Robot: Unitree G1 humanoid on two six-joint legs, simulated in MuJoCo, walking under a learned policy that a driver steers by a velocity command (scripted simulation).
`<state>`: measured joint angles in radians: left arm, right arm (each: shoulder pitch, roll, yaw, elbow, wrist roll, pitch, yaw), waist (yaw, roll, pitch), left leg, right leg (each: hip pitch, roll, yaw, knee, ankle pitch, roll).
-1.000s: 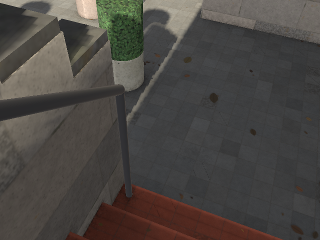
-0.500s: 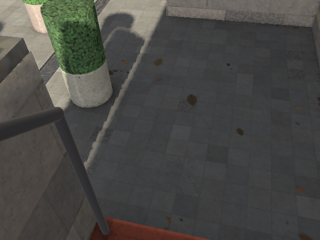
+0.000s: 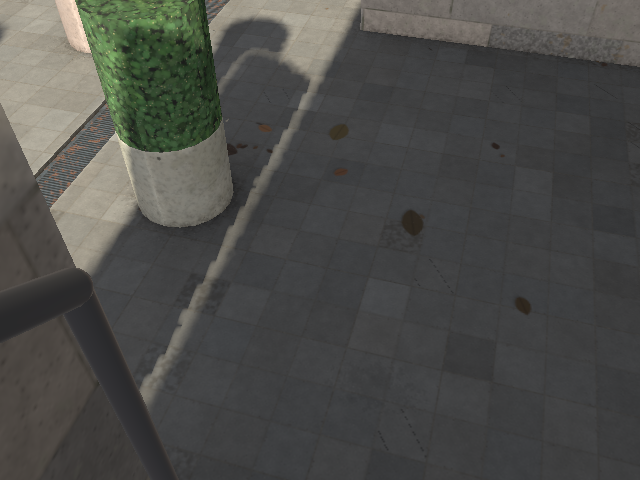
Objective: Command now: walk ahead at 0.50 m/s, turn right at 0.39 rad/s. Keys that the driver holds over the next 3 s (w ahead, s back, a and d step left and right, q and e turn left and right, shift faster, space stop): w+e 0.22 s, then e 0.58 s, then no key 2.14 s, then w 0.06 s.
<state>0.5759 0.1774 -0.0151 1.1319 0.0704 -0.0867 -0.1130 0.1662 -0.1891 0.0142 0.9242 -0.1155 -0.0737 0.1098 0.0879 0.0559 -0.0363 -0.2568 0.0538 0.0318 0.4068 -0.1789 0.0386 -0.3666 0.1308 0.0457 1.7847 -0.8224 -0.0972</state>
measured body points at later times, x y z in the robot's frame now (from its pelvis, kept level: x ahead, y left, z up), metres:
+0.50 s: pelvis +0.27 -0.04 -0.20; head +0.27 -0.05 +0.25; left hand +0.39 +0.21 -0.33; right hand +0.24 -0.27 -0.35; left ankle +0.18 +0.12 -0.66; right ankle +0.28 -0.13 -0.94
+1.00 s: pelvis +0.38 -0.05 -0.27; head +0.41 -0.06 +0.18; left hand +0.65 +0.08 -0.37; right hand +0.29 -0.31 -0.40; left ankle +0.40 +0.09 -0.91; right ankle +0.31 -0.13 -0.91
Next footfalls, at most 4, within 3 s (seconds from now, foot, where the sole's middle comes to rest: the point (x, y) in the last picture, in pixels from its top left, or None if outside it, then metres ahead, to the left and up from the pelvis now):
0.38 right None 0.32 -0.14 -0.97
0.70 left None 0.41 0.08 -0.97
0.96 right None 0.37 -0.13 -0.97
1.30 left None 0.58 0.04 -1.16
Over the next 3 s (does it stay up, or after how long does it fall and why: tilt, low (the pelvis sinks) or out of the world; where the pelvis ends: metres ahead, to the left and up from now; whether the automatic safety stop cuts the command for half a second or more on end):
stays up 0.41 -0.02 -0.38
